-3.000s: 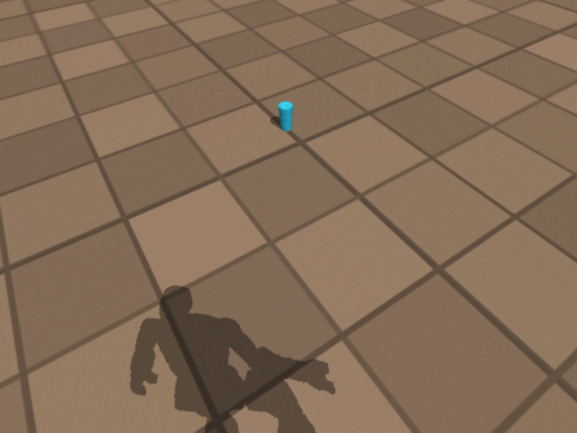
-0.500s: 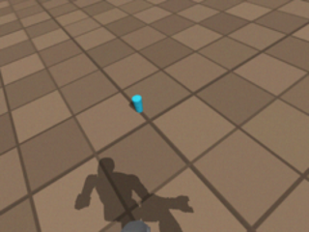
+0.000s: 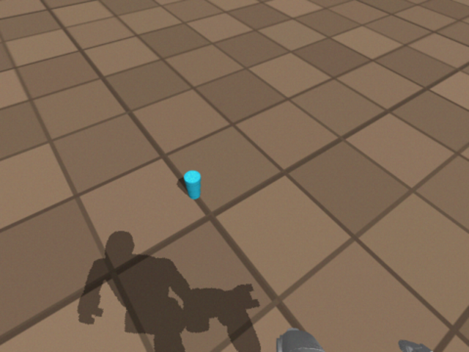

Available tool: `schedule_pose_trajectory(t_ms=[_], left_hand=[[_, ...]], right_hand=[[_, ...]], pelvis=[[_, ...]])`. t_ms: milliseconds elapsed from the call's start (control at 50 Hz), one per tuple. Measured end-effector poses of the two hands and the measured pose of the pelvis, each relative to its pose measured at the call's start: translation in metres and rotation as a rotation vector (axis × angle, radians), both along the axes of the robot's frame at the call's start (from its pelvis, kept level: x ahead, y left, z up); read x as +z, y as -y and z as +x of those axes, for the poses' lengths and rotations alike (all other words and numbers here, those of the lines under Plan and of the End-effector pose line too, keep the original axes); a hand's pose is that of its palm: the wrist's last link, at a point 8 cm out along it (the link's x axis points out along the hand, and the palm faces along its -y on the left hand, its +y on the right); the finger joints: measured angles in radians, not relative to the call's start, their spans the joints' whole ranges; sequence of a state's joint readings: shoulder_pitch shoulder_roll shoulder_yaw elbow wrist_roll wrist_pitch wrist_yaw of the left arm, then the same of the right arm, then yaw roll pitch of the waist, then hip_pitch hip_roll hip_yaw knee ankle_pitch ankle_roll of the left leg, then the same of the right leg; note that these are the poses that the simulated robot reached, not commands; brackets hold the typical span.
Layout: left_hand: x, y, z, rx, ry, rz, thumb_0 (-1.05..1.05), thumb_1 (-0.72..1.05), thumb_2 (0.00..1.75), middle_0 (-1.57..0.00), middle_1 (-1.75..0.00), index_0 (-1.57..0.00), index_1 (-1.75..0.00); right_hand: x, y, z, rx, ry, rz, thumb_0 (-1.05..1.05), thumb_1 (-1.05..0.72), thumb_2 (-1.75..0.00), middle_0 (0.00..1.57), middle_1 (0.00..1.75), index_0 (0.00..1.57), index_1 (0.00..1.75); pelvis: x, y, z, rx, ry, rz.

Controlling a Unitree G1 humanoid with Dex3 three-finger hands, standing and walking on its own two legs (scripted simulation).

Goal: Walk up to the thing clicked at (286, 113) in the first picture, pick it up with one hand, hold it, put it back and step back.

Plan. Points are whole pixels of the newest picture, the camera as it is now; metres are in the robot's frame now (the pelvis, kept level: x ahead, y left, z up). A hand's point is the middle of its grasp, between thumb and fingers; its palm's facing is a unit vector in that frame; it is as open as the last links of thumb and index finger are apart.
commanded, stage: walk up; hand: left
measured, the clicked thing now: (193, 186) +0.96 +0.21 -0.70
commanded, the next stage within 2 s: none
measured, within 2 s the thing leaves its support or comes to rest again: neither
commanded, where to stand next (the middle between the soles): +0.56 +0.01 m, yaw -2 degrees
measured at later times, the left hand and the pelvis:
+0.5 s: hand (118, 289) +0.25 +0.25 -0.12, palm faces -0.01 -0.91 -0.40, open 7.4 cm; pelvis +0.19 -0.02 +0.00, yaw +0 degrees
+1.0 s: hand (123, 214) +0.44 +0.29 -0.14, palm faces -0.10 -0.93 -0.36, open 7.4 cm; pelvis +0.36 +0.02 +0.00, yaw -2 degrees
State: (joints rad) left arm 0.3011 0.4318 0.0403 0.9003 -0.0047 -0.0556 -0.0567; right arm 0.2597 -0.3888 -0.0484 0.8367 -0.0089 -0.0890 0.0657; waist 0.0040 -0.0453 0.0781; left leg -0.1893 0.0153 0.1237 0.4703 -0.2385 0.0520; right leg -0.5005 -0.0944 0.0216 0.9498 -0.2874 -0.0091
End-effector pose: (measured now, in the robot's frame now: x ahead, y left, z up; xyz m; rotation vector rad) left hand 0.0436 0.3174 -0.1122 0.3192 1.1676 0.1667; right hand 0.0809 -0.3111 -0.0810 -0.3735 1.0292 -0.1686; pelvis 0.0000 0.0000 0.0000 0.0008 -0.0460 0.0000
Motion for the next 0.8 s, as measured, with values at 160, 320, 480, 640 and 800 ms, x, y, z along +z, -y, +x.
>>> schedule_pose_trajectory(t_ms=[160, 320, 480, 640, 800], left_hand=[[0.014, 0.014, 0.104, -0.054, 0.037, 0.040, 0.01, 0.90, 0.90, -0.21, -0.30, -0.20, -0.30], [0.023, 0.038, 0.182, -0.047, 0.137, 0.084, 0.01, 0.90, 0.90, -0.21, -0.30, -0.20, -0.30], [0.029, 0.028, 0.199, -0.013, 0.085, 0.078, 0.01, 0.90, 0.90, -0.21, -0.30, -0.21, -0.30], [-0.004, -0.019, 0.224, 0.038, 0.010, 0.056, 0.01, 0.90, 0.90, -0.21, -0.30, -0.21, -0.30], [-0.011, -0.033, 0.293, 0.003, -0.028, 0.024, 0.01, 0.90, 0.90, -0.21, -0.30, -0.20, -0.30]], right_hand=[[-0.024, 0.025, 0.017, -0.076, -0.109, 0.027, 0.01, -0.90, -0.90, 0.20, 0.30, 0.21, 0.30], [-0.055, 0.043, 0.080, -0.075, -0.177, 0.054, 0.01, -0.91, -0.90, 0.20, 0.30, 0.20, 0.30], [-0.037, 0.029, 0.165, -0.009, -0.126, 0.068, 0.01, -0.91, -0.90, 0.20, 0.30, 0.20, 0.30], [-0.023, 0.007, 0.245, 0.014, -0.064, -0.012, 0.01, -0.91, -0.90, 0.20, 0.30, 0.20, 0.30], [-0.006, -0.016, 0.271, -0.046, -0.042, -0.034, 0.00, -0.91, -0.90, 0.20, 0.30, 0.21, 0.30]], pelvis=[[-0.005, 0.015, 0.071, -0.012, -0.007, 0.021], [-0.016, 0.035, 0.134, -0.010, 0.004, 0.003], [-0.003, 0.027, 0.185, 0.002, -0.005, -0.009], [-0.018, -0.008, 0.250, 0.018, -0.001, -0.022], [-0.009, -0.027, 0.298, -0.004, 0.008, -0.001]])
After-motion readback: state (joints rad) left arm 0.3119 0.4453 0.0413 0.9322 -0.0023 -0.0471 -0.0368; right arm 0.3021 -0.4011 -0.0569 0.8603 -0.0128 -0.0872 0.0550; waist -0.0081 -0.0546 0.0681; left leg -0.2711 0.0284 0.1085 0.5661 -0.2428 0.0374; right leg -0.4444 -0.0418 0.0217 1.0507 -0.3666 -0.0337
